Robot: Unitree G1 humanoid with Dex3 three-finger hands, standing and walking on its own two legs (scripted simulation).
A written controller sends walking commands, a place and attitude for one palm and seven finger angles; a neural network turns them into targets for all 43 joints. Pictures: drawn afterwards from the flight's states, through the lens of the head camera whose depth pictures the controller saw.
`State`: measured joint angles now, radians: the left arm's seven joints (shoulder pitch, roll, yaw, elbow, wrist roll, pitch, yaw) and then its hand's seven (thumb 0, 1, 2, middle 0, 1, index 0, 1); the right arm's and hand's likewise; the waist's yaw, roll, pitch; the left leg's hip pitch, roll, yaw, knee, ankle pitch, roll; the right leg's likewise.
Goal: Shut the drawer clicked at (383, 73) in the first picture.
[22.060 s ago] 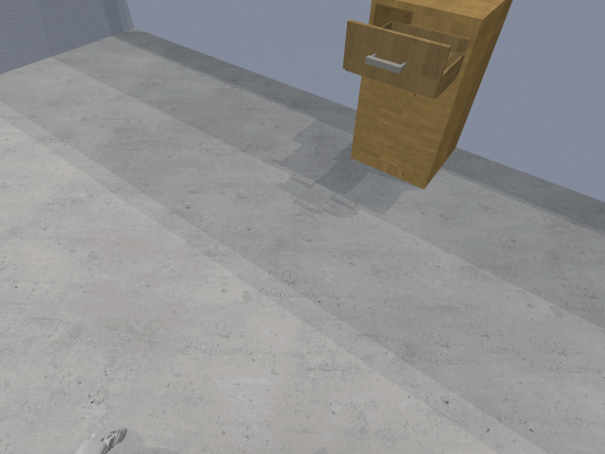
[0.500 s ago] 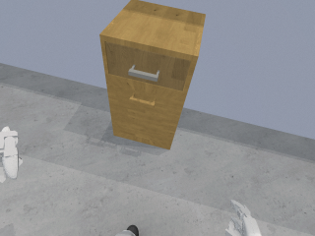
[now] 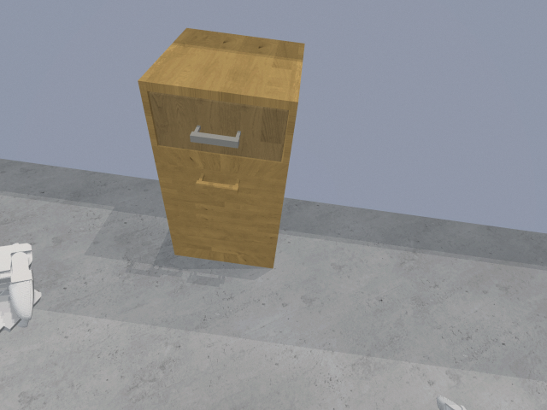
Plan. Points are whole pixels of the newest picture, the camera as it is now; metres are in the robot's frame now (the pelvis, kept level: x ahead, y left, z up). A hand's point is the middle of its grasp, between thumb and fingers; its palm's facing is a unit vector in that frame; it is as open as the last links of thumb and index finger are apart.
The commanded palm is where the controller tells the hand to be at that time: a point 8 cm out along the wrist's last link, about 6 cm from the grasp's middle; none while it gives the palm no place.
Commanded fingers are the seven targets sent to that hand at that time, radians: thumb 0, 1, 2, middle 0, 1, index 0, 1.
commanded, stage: stop stepping back and stand still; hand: left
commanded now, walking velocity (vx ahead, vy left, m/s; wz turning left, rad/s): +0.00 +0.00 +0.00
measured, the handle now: (216, 135) +0.84 +0.19 -0.07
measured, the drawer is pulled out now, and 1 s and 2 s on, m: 0.00 0.00 0.00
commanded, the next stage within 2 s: let the arm hang, fingers relaxed in 0.48 s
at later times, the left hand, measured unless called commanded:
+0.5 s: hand (28, 333) +0.16 +0.25 +0.16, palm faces +0.41 -0.82 -0.41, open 3.2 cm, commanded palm +0.10 +0.28 +0.20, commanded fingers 0.00 0.90 0.90 -1.40 -1.60 -1.40 -1.60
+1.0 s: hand out of the picture -0.07 +0.21 -0.16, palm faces +0.04 -0.98 -0.21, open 3.7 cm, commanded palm none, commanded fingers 0.00 0.90 0.90 -0.52 -0.65 -0.52 -0.65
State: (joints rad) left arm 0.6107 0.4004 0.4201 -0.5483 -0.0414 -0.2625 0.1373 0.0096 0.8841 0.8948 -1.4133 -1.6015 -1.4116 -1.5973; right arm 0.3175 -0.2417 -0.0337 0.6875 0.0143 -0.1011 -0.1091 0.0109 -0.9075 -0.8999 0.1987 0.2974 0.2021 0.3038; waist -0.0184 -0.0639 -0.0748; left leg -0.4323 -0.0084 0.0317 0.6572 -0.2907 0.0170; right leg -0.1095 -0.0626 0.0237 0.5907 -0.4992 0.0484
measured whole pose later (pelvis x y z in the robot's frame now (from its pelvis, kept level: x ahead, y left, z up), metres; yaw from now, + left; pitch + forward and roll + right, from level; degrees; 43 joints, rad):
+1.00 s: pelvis -0.06 +0.01 +0.02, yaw +2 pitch -1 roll -1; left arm 0.33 0.24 0.01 0.95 0.02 0.04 0.01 0.01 0.90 0.89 -0.88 -1.05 -0.87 -1.08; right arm 0.25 -0.22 0.00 0.98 -0.02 0.04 0.00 0.01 -0.91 -0.90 0.20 0.30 0.20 0.30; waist 0.02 -0.03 0.07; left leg -0.34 0.02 -0.02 0.51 -0.15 0.00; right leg -0.22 -0.03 -0.11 0.50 -0.26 0.00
